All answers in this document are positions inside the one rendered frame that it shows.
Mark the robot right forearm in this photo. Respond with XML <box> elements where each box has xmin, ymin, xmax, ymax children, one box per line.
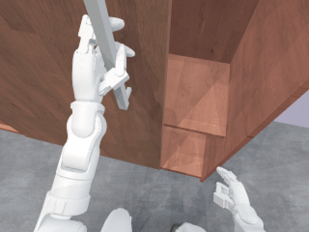
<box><xmin>233</xmin><ymin>204</ymin><xmax>266</xmax><ymax>232</ymax></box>

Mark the handle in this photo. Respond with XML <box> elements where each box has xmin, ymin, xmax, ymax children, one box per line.
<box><xmin>83</xmin><ymin>0</ymin><xmax>132</xmax><ymax>110</ymax></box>

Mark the left robot hand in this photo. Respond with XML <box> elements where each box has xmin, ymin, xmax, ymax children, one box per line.
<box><xmin>72</xmin><ymin>14</ymin><xmax>135</xmax><ymax>103</ymax></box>

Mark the robot left upper arm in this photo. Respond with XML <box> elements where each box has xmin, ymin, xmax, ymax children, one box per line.
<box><xmin>38</xmin><ymin>217</ymin><xmax>87</xmax><ymax>232</ymax></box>

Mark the right robot hand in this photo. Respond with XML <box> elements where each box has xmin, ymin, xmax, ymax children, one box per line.
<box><xmin>213</xmin><ymin>166</ymin><xmax>250</xmax><ymax>214</ymax></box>

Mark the robot left forearm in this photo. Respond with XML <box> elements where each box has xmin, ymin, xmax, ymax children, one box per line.
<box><xmin>34</xmin><ymin>101</ymin><xmax>107</xmax><ymax>232</ymax></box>

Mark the left robot thigh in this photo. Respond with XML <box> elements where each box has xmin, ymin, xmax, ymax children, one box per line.
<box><xmin>100</xmin><ymin>209</ymin><xmax>132</xmax><ymax>232</ymax></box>

